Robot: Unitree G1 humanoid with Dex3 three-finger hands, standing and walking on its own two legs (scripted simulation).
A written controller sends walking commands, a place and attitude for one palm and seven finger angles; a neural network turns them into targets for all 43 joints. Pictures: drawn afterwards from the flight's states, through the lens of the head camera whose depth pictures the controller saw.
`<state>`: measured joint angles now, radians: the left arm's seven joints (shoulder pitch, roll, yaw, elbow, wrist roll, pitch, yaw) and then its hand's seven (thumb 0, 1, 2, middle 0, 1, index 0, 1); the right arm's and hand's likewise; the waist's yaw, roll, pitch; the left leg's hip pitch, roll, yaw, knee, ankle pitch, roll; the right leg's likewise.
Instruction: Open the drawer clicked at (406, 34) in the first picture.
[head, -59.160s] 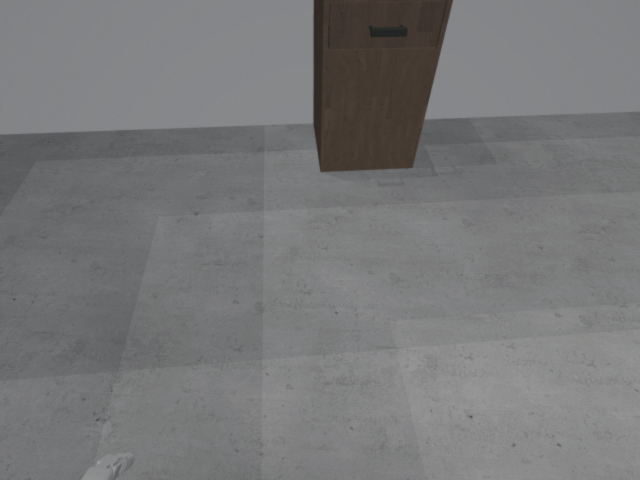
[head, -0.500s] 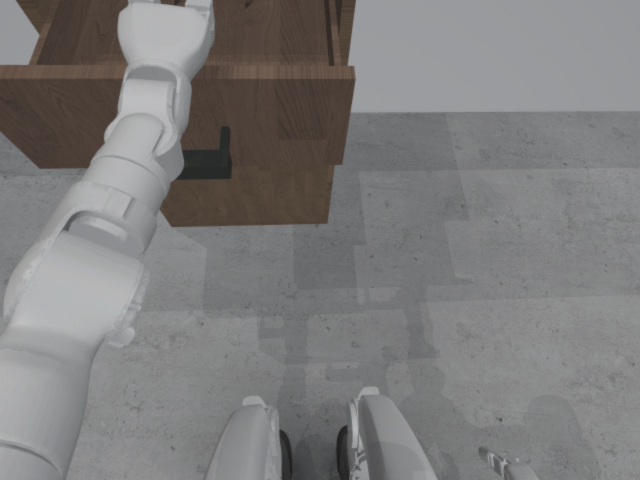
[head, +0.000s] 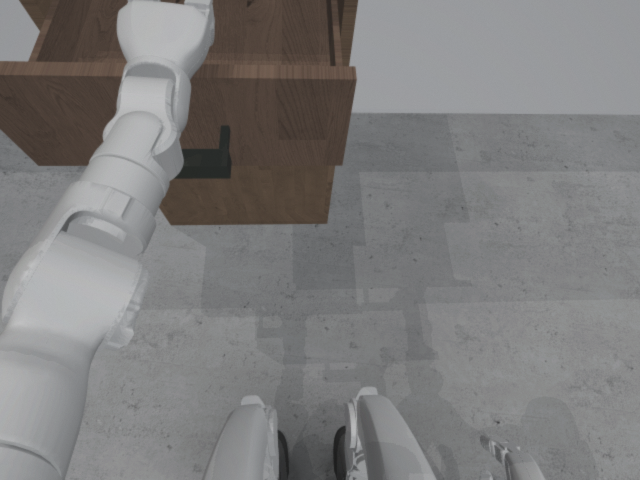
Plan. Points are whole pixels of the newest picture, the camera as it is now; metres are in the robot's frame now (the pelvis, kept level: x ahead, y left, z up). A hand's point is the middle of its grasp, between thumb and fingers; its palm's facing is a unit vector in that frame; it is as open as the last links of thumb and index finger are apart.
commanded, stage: lift the fingers back up to retry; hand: left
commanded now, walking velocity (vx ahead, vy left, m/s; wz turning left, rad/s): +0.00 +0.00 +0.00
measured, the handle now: (174, 148) +0.51 +0.14 +0.05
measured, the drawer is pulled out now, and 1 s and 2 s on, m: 0.21 0.21 0.21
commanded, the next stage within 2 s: re-aim the fingers above the handle in 0.78 s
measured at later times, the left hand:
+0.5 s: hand (177, 79) +0.57 +0.13 +0.10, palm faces -0.03 +0.08 -1.00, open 14.7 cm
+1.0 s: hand (177, 78) +0.57 +0.13 +0.10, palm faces -0.02 +0.02 -1.00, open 14.7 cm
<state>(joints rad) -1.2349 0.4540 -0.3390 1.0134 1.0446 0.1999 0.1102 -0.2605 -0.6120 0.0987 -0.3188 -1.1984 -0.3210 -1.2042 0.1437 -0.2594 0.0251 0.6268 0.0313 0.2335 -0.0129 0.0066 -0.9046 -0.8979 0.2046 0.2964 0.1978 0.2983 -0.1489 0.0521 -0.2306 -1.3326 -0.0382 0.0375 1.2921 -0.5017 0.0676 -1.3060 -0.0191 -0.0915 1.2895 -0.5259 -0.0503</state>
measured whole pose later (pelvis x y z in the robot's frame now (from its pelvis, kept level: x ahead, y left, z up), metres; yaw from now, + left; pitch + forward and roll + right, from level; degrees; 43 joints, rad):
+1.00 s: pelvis +0.02 +0.02 +0.04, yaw -3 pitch +29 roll -3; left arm -1.11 0.38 -0.29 1.09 1.03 0.13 0.24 -0.24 -0.61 0.12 -0.32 -1.20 -0.32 -1.20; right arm 0.29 -0.24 -0.02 0.66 -0.01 0.20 0.03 0.01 -0.90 -0.90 0.20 0.30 0.20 0.30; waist -0.13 0.07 -0.23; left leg -1.14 -0.02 0.05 1.12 -0.48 0.09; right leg -1.11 0.02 -0.07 1.07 -0.46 -0.02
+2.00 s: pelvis +0.03 +0.01 +0.05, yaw -3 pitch +28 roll -2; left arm -1.06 0.38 -0.28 1.06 1.04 0.14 0.24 -0.24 -0.61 0.13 -0.32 -1.20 -0.32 -1.20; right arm 0.27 -0.24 -0.02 0.64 -0.01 0.22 0.02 0.01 -0.90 -0.90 0.20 0.30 0.20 0.30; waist -0.13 0.07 -0.23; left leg -1.10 -0.02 0.05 1.10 -0.48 0.08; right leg -1.07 0.02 -0.06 1.06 -0.47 -0.02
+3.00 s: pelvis +0.04 +0.01 +0.05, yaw -4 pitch +27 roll -2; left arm -1.00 0.39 -0.22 1.03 1.05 0.12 0.26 -0.23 -0.61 0.16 -0.32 -1.20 -0.32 -1.20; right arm 0.29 -0.24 -0.01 0.62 0.00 0.21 0.02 0.01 -0.90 -0.90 0.20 0.30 0.20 0.30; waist -0.13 0.07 -0.24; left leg -1.07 -0.01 0.07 1.07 -0.48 0.08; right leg -1.05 0.03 -0.04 1.03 -0.46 -0.02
